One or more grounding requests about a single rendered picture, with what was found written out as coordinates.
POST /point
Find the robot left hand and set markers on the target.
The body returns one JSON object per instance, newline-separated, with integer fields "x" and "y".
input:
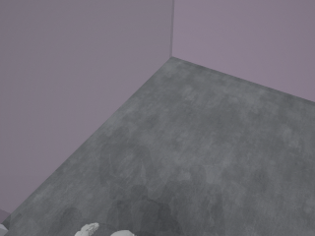
{"x": 88, "y": 230}

